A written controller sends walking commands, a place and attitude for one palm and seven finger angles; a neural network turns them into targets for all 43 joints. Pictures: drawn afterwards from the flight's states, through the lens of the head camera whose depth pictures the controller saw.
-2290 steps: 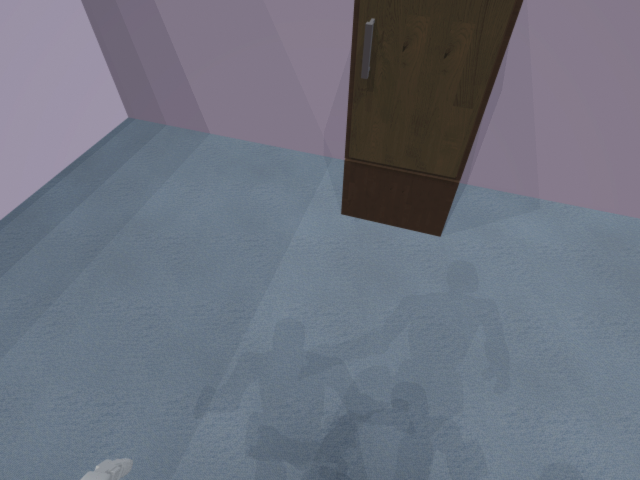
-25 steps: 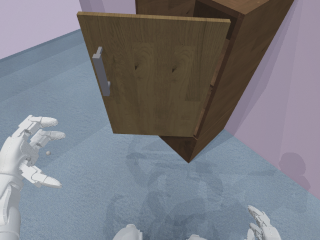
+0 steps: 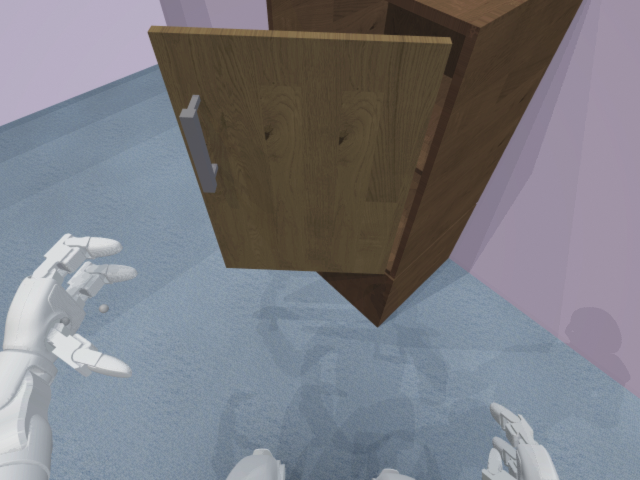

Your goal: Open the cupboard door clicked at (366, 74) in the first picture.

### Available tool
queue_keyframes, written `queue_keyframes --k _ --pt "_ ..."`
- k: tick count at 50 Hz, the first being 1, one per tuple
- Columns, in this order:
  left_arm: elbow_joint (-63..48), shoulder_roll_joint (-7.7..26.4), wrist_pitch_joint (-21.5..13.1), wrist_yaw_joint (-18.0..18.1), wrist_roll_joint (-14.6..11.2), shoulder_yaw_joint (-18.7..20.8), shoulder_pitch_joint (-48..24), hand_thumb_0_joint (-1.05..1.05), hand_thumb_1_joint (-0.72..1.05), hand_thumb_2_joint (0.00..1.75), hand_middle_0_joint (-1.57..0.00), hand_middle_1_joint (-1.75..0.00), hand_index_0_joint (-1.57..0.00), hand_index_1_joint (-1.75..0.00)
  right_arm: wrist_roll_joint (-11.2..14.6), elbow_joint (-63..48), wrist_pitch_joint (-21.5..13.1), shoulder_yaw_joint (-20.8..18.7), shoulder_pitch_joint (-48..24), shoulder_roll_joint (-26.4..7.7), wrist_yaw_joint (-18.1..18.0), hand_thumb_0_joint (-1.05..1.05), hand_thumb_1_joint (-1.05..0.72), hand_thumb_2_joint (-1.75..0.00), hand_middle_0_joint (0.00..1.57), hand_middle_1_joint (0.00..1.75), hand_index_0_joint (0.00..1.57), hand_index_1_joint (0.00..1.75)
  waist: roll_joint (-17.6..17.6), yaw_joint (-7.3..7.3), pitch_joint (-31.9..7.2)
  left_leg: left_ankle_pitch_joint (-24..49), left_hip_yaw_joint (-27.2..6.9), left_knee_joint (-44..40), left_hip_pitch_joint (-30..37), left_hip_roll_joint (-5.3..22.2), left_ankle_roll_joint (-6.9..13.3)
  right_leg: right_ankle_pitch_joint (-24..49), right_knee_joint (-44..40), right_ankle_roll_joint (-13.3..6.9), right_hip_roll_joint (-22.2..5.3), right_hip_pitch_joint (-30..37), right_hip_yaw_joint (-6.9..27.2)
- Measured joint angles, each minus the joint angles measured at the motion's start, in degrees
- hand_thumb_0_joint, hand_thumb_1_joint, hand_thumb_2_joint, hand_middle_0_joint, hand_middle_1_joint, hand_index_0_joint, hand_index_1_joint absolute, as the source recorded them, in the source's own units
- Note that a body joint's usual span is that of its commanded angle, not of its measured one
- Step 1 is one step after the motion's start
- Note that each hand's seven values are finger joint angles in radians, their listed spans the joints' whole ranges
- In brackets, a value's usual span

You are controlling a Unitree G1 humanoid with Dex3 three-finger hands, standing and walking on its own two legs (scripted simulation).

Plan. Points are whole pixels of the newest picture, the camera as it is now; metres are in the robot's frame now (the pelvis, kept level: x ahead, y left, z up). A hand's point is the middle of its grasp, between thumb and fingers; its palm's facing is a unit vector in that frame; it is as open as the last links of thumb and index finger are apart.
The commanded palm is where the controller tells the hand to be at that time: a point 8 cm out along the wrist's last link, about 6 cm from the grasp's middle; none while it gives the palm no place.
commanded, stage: move the hooked fingers beside the handle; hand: left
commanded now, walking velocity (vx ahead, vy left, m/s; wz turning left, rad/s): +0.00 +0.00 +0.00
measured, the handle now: (202, 146) +0.59 +0.23 +0.04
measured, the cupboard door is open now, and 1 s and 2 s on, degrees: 44 44 44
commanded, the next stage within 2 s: none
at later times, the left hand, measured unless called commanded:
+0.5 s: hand (125, 250) +0.37 +0.27 +0.06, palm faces +0.00 -1.00 -0.01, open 14.0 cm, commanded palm +0.35 +0.33 +0.06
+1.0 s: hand (141, 204) +0.45 +0.28 +0.05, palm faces +0.00 -1.00 -0.01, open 14.0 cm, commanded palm +0.44 +0.33 +0.05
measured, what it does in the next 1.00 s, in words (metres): stands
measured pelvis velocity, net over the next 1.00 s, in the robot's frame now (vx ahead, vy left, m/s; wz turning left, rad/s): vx -0.01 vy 0.02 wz -0.04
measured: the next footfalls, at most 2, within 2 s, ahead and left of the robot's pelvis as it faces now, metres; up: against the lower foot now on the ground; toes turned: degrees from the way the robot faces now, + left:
none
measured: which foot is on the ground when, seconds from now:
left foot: down 0.00-1.00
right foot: down 0.00-1.00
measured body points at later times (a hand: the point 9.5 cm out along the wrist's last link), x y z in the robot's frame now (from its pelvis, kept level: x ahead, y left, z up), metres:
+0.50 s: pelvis +0.00 +0.01 -0.01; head +0.08 +0.02 +0.43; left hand +0.37 +0.33 +0.06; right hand +0.09 -0.26 -0.11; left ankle +0.04 +0.12 -0.69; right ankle +0.00 -0.11 -0.69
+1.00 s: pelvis -0.01 +0.02 -0.02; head +0.11 +0.04 +0.41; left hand +0.45 +0.33 +0.06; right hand +0.03 -0.26 -0.12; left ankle +0.04 +0.12 -0.69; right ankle +0.00 -0.11 -0.69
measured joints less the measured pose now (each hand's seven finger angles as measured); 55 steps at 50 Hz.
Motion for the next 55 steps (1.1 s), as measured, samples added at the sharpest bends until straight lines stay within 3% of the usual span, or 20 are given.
queue_keyframes --k 7,14,31,43,55 --pt "6.11 1.24 -0.15 -0.16 1.41 0.18 -7.16 -0.01 -0.5 0.3 -0.3 -1.2 -0.31 -1.2 -0.06 1.11 0.26 0.17 -0.49 -0.36 -0.58 0.01 -0.9 -0.9 0.21 0.3 0.2 0.3 -0.39 0.02 0.35 -0.07 -0.47 1.16 -1.56 -0.08 -0.03 -0.23 1.1 -0.1 -0.08 -1.34 -0.41" --pt "11.96 3.45 -0.02 -0.98 2.37 1.09 -12.98 -0.01 -0.5 0.3 -0.3 -1.2 -0.31 -1.2 -0.1 1.32 1.47 0.17 0.34 -0.4 -0.3 0.01 -0.9 -0.9 0.21 0.3 0.2 0.3 -0.78 -1.16 0.07 -0.23 -0.04 1.7 -2.84 0.22 0.11 -0.07 1.51 0.02 0.16 -2.81 0.08" --pt "23.38 6.64 -2.29 0.76 6.18 2.8 -24.96 -0.01 -0.5 0.3 -0.3 -1.2 -0.3 -1.2 -0.8 2.88 5.08 -0.39 3.98 -0.56 0.78 0.01 -0.9 -0.9 0.21 0.3 0.2 0.3 -0.84 -3.5 -0.28 -0.82 0.74 3.69 -7.33 0.4 0.94 0.07 2.89 0.74 0.24 -7.33 0.98" --pt "33.77 10.88 -3.66 0.95 8.89 3.79 -34.92 -0.01 -0.5 0.3 -0.3 -1.2 -0.3 -1.2 -1.22 3.3 7.96 -0.06 4.9 -0.62 1.16 0.01 -0.9 -0.9 0.21 0.3 0.2 0.3 -1.12 -5.15 -0.7 -1.37 0.7 5.77 -11.2 0.69 1.32 -0.06 4.34 1.05 0.47 -10.97 1.07" --pt "41.05 16.53 -2.96 1.21 11.87 5.71 -43.33 -0.01 -0.5 0.3 -0.3 -1.2 -0.31 -1.2 -1.59 3.02 10.56 0.71 5.36 -1.01 1.23 0.01 -0.9 -0.9 0.21 0.3 0.2 0.3 -1.28 -7.54 -0.4 -2.01 0.38 8.21 -15.82 1.29 1.51 -0.22 5.98 1.19 1.01 -15.25 0.93"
